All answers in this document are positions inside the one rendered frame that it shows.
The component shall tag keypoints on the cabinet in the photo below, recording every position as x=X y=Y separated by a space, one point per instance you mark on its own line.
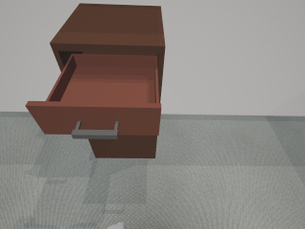
x=113 y=29

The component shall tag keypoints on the drawer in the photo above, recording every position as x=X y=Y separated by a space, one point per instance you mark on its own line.
x=99 y=89

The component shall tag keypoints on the handle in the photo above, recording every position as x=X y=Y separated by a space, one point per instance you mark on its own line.
x=94 y=134

